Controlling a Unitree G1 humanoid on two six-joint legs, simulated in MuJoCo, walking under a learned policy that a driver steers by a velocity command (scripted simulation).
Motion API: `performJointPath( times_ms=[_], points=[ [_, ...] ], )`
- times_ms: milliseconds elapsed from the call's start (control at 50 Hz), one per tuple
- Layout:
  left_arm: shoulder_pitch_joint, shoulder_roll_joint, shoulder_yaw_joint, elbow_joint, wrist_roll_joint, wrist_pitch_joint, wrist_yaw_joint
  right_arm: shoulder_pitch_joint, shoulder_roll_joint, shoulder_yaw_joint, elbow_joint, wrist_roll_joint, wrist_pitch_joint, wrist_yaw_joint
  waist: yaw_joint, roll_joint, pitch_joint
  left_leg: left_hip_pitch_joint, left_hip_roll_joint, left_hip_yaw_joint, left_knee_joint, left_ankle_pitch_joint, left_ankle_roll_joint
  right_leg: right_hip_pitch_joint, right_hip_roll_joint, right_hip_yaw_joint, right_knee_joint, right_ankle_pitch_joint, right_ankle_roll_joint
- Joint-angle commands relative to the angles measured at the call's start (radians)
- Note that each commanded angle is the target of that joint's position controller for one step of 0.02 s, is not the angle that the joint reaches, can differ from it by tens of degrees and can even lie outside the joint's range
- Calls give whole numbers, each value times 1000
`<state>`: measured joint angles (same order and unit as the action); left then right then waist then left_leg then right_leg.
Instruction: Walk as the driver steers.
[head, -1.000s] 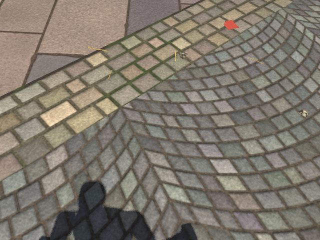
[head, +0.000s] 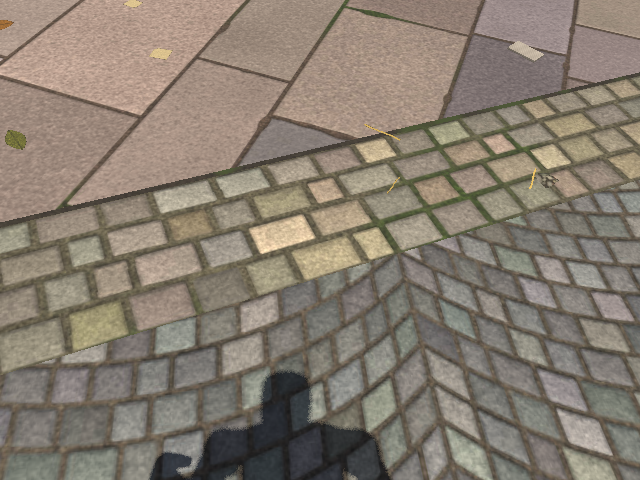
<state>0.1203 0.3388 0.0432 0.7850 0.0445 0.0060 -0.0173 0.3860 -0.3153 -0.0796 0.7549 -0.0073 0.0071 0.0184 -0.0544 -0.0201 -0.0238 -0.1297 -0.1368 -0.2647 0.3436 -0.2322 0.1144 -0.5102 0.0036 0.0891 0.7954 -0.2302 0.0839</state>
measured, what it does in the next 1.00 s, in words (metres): walks ahead, turning right: right foot, then left foot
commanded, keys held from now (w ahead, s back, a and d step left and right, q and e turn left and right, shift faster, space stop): w+shift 0.08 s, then w+e+shift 0.66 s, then w+shift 0.10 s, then w+q+shift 0.16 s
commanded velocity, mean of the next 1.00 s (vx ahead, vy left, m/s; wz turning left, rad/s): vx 0.91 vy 0.00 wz -0.32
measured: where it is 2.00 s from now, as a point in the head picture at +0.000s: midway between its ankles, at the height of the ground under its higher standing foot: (383, 133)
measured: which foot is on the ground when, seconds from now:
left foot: down 0.00-0.22, up 0.24-0.58, down 0.60-1.00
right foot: up 0.00-0.18, down 0.20-0.62, up 0.64-1.00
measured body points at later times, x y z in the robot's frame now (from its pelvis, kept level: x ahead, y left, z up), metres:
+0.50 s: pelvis +0.31 -0.06 -0.01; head +0.34 -0.07 +0.44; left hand +0.24 +0.22 -0.13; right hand +0.53 -0.29 -0.08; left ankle +0.47 +0.08 -0.70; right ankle +0.16 -0.14 -0.75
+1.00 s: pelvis +0.74 -0.15 -0.04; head +0.78 -0.17 +0.41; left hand +1.10 -0.09 -0.07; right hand +0.52 -0.34 -0.16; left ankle +0.57 +0.06 -0.74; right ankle +0.87 -0.30 -0.73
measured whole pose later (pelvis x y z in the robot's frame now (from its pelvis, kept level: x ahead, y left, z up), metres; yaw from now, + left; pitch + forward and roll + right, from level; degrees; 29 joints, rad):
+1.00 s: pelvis +0.74 -0.15 -0.04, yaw -24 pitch +3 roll +1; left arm -0.11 0.29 0.00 0.61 0.05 -0.05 -0.08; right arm 0.58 -0.29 -0.03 0.96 -0.01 -0.10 0.01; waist -0.11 0.00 0.03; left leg 0.25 0.03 0.16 0.17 -0.42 -0.04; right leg -0.65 0.00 -0.05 0.65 -0.10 -0.13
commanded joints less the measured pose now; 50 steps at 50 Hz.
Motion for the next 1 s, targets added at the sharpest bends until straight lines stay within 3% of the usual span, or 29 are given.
performJointPath(
  times_ms=[20,120,160,180,200,220,240,260,280,320,360,460,500,520,560,580,600,620,640,660,680,700,760,800,880,920,940,980,1000],
  points=[
    [-210,65,3,-131,-7,-37,-2,22,-185,-47,-49,0,-27,0,-49,151,80,52,229,-314,-129,-269,129,-174,14,-15,-106,16,6],
    [-209,62,-7,-162,-16,-61,-7,10,-170,-33,-39,-1,-55,3,-48,162,88,-33,265,-303,-151,-192,115,38,-4,-71,-255,67,-60],
    [-126,85,2,-155,-17,-66,2,-10,-178,-29,-31,-3,-65,0,3,154,83,-69,275,-256,-126,-37,91,205,3,-106,-320,40,-108],
    [-22,111,16,-130,-11,-70,12,-9,-170,-22,-20,-3,-72,-2,57,120,37,-82,246,-193,-8,215,71,347,33,-117,-335,-9,-136],
    [185,162,38,-80,-4,-77,26,-30,-146,-12,-18,-4,-81,-3,158,41,-72,-160,189,-85,268,416,42,585,-13,-35,-335,-90,-184],
    [379,258,66,-56,8,-77,35,-44,-88,9,-60,13,-94,-3,222,-171,-218,-370,79,73,645,276,-17,822,-233,389,-452,-523,-289],
    [344,240,67,-34,-8,-73,18,-91,-72,21,-86,-5,-98,-7,170,-261,-134,-631,7,145,797,-170,-43,821,-331,765,-606,-663,-332],
    [265,163,52,-46,-23,-71,0,-147,-105,23,-83,-41,-96,-10,138,-100,-5,-725,86,137,889,-109,-31,730,-311,719,-562,-592,-347],
    [253,133,47,-51,-26,-75,-10,-185,-109,27,-87,-57,-102,-2,129,-19,15,-730,126,140,902,-60,-39,676,-272,599,-546,-492,-352],
    [287,93,36,-25,-24,-85,-7,-229,-99,37,-112,-76,-104,12,100,-18,70,-691,175,152,807,-41,-67,544,-194,486,-609,-373,-346],
    [313,91,35,2,-36,-95,1,-262,-83,51,-138,-82,-91,22,80,-56,107,-681,190,182,729,-53,-101,484,-146,436,-647,-271,-353],
    [316,110,54,9,-41,-100,9,-478,-39,90,-232,-48,-86,47,107,-62,158,-485,156,276,373,113,-152,270,-74,321,-716,42,-337],
    [352,119,58,28,-53,-102,6,-510,-32,93,-246,-35,-87,43,126,-57,125,-342,124,304,299,204,-142,259,-84,308,-704,280,-315],
    [343,133,63,28,-56,-102,7,-492,-40,89,-249,-28,-88,35,108,-81,105,-269,121,289,262,225,-133,265,-103,319,-671,368,-300],
    [341,158,68,34,-57,-104,10,-376,-100,63,-210,-30,-89,13,51,-52,7,-75,84,285,216,145,-111,318,-93,287,-498,664,-250],
    [330,183,73,37,-54,-103,8,-231,-130,45,-166,-29,-91,-3,-24,-21,-84,101,70,296,203,95,-97,305,-57,247,-296,774,-224],
    [301,184,75,29,-53,-109,2,-55,-170,22,-126,-33,-93,-27,-115,-11,-171,348,152,234,222,38,-77,161,-13,237,-47,667,-203],
    [286,66,46,2,-44,-121,4,157,-247,-8,-102,-58,-95,-52,-175,133,-315,556,412,-32,174,-371,-45,20,55,161,289,170,-208],
    [365,-14,19,-54,-91,-108,8,95,-291,-15,-109,-71,-87,-48,-73,385,-429,610,647,-566,-50,-684,33,-179,108,65,540,-261,-196],
    [288,52,24,-35,-59,-87,13,-19,-206,-11,-121,-57,-78,-47,-56,238,-243,447,586,-528,-90,-704,35,-269,16,29,589,-144,-206],
    [222,69,31,-34,-37,-74,3,-70,-126,7,-121,-52,-79,-44,-48,137,-124,329,544,-344,-68,-536,28,-279,-27,8,561,-78,-206],
    [185,54,29,-33,-27,-64,-8,-73,-89,16,-100,-58,-83,-38,-33,71,-44,226,510,-210,-82,-327,26,-260,-59,-1,536,-57,-199],
    [111,-12,15,-75,-8,-25,-41,-35,-46,27,-29,-34,-111,-27,19,113,72,71,444,26,-152,-110,2,-261,-110,-7,490,-62,-185],
    [42,-36,2,-119,-3,-17,-56,-15,-22,34,7,-18,-129,-14,42,112,101,58,426,131,-186,43,-3,-310,-107,-4,452,-10,-185],
    [-100,-21,-25,-192,-6,-35,-77,-45,-47,34,37,-18,-147,-8,88,75,175,-83,336,365,-307,272,0,-160,-60,-78,77,191,-185],
    [-171,-24,-37,-207,-4,-45,-86,15,-100,27,77,-2,-142,-10,73,49,191,-114,356,365,-394,408,28,29,-21,-167,-75,246,-205],
    [-164,-11,-35,-196,-1,-49,-80,40,-126,24,97,3,-138,-9,83,41,177,-48,350,365,-351,629,34,78,0,-200,-109,246,-215],
    [-27,47,-14,-156,13,-52,-50,50,-219,8,117,-3,-126,-13,171,91,49,67,377,362,-87,1101,29,274,65,-199,-124,104,-229],
    [172,86,6,-94,18,-52,-31,29,-246,4,118,-5,-113,-20,276,100,-70,38,369,354,168,1122,14,497,75,-163,-170,62,-236]
  ],
)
